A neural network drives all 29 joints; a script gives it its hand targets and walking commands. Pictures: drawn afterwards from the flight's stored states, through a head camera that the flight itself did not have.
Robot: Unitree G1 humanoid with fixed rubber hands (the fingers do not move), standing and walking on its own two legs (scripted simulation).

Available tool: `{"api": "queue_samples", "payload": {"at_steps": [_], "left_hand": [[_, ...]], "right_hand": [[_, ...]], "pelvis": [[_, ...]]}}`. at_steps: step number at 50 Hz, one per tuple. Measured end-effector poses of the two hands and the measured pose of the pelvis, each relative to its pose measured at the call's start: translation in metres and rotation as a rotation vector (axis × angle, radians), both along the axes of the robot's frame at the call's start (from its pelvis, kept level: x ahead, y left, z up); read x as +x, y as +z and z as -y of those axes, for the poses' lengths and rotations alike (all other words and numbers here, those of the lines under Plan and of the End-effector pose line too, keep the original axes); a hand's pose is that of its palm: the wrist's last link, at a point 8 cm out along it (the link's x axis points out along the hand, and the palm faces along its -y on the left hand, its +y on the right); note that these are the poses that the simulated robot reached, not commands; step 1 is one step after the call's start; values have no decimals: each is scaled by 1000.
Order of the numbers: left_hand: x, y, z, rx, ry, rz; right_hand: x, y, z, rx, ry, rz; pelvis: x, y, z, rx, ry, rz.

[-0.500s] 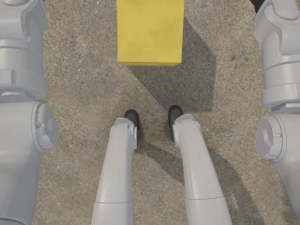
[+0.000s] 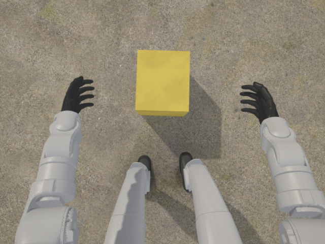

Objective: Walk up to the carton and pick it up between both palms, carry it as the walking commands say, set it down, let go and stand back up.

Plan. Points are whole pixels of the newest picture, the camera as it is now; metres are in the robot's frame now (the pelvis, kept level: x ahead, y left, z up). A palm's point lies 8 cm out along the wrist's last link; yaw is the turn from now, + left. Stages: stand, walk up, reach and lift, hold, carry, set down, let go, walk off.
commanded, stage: let go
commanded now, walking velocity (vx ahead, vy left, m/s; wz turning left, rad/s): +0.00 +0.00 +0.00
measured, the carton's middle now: (162, 86) +0.57 +0.01 -0.61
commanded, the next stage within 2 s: stand in 1.00 s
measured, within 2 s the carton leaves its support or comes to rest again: neither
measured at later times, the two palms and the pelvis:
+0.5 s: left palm (50, 176) +0.25 +0.23 -0.03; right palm (295, 167) +0.26 -0.23 -0.03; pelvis +0.09 +0.00 +0.06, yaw +1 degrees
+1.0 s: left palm (44, 188) +0.24 +0.23 -0.02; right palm (301, 170) +0.25 -0.23 -0.01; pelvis +0.09 +0.00 +0.06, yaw +1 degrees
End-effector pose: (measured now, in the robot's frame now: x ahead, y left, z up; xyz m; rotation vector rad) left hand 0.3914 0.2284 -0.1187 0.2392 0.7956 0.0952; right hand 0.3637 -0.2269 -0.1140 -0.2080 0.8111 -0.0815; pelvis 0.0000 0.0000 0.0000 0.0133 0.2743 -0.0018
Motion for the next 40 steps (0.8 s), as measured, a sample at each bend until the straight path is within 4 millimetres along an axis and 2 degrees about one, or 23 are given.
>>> {"api": "queue_samples", "payload": {"at_steps": [4,7,10,16,20,23,26,32,36,40], "left_hand": [[-24,29,3,-40,14,6],[-34,53,7,-60,7,35],[-45,71,10,-67,-19,53],[-87,79,9,-78,1,15],[-117,80,5,-62,12,-35],[-133,81,1,-57,23,-73],[-137,87,-3,-56,36,-70],[-128,106,-6,-59,19,-3],[-123,112,-7,-51,12,18],[-127,112,-5,-63,22,4]], "right_hand": [[-22,33,7,21,-39,15],[-29,59,6,22,-27,50],[-36,77,1,24,-7,70],[-68,85,-6,26,11,18],[-93,86,-5,15,17,-28],[-105,86,-1,25,1,-50],[-106,89,-1,34,6,-49],[-93,105,-3,35,39,20],[-86,110,-1,30,29,40],[-88,110,-2,35,43,25]], "pelvis": [[15,10,0,-3,-3,-42],[26,18,0,-3,-10,-21],[37,27,0,-3,-2,22],[60,44,0,-11,9,137],[78,51,0,-7,21,182],[87,54,-1,-11,20,211],[96,56,-1,-9,15,233],[111,60,0,-6,23,258],[112,61,0,-6,17,290],[109,62,0,-7,22,310]]}}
